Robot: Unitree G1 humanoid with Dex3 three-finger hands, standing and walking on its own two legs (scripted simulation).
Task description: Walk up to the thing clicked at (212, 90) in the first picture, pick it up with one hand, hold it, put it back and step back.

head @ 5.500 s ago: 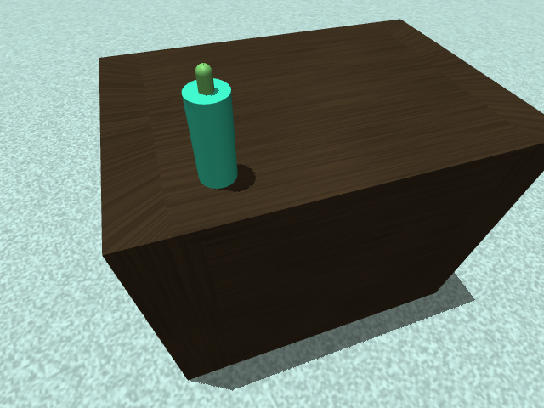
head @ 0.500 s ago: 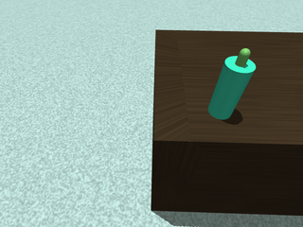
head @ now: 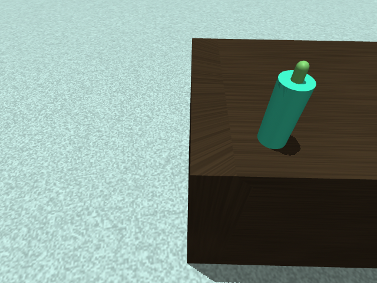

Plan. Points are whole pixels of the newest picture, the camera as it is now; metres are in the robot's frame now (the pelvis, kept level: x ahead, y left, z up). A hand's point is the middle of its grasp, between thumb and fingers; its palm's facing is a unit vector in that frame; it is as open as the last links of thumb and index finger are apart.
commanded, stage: stand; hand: right
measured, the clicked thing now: (285, 106) +0.46 -0.23 +0.13
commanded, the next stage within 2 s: rise first in 0.18 s
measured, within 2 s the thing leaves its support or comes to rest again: neither
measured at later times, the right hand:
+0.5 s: hand (295, 277) +0.16 -0.24 -0.13, palm faces +0.21 +0.93 -0.31, open 10.4 cm
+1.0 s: hand (333, 241) +0.19 -0.27 +0.03, palm faces +0.40 +0.83 -0.39, open 17.2 cm
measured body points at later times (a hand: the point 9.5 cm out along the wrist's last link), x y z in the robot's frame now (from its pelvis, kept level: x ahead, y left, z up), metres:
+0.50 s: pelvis -0.01 +0.00 -0.01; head +0.02 +0.00 +0.44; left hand +0.15 +0.29 -0.11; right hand +0.15 -0.29 -0.11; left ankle -0.01 +0.16 -0.75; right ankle +0.01 -0.13 -0.75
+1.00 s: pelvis +0.02 +0.02 +0.00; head +0.01 +0.04 +0.44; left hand +0.20 +0.26 -0.09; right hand +0.17 -0.31 +0.06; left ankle -0.01 +0.16 -0.75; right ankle +0.01 -0.13 -0.75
